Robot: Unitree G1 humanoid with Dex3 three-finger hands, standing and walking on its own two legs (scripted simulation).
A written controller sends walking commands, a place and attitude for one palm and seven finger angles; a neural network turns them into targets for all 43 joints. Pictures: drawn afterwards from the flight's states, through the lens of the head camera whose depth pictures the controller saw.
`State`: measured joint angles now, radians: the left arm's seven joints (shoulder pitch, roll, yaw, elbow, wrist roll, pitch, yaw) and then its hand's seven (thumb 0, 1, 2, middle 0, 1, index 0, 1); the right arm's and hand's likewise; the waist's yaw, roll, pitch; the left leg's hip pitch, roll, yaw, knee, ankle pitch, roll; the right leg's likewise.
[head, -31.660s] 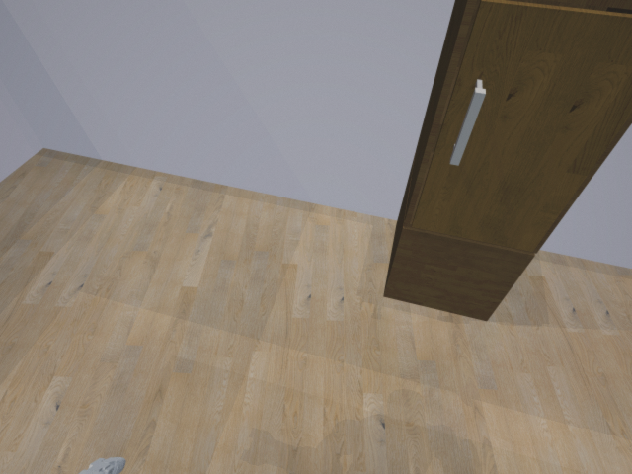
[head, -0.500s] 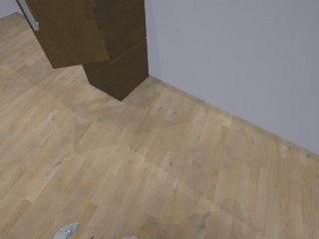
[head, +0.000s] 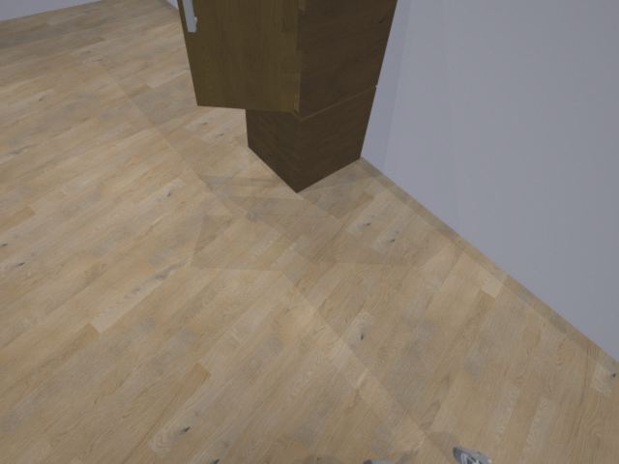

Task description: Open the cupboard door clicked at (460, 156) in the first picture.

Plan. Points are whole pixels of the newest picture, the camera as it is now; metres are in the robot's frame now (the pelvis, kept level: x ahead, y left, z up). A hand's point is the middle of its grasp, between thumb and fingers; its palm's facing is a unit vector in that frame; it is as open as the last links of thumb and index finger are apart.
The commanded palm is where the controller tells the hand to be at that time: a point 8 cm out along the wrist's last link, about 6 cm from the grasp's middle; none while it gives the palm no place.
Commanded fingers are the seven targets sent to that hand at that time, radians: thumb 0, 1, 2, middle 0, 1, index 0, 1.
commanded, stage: take the last steps up to it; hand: left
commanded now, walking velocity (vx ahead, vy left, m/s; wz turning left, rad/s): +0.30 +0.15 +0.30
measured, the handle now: out of the picture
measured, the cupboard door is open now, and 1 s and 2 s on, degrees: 50 50 50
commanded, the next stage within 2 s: come to a stop and stand still in 1.72 s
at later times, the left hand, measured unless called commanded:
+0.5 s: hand out of the picture +0.00 +0.20 -0.17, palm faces +0.23 -0.96 -0.17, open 7.4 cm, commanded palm none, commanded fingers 0.00 0.90 0.90 -0.20 -0.30 -0.20 -0.30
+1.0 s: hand (161, 305) +0.36 +0.28 -0.15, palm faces +0.09 -0.97 -0.22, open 7.4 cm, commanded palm none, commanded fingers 0.00 0.90 0.90 -0.20 -0.30 -0.20 -0.30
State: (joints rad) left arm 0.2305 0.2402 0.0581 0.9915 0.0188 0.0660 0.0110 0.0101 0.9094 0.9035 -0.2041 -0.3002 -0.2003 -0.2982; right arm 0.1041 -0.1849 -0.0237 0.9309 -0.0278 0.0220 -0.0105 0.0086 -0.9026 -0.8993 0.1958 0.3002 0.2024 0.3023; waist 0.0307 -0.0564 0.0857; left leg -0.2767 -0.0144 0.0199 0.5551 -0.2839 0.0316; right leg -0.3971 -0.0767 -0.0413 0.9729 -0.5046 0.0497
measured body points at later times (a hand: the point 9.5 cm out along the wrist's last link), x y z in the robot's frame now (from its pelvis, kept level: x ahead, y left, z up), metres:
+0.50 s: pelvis +0.10 +0.04 +0.00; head +0.13 +0.06 +0.45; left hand -0.01 +0.25 -0.15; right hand +0.22 -0.19 -0.14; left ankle +0.16 +0.19 -0.71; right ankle +0.01 -0.14 -0.73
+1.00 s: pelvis +0.26 +0.09 +0.00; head +0.28 +0.08 +0.45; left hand +0.35 +0.33 -0.13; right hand +0.24 -0.13 -0.17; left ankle +0.18 +0.19 -0.71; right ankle +0.30 +0.01 -0.73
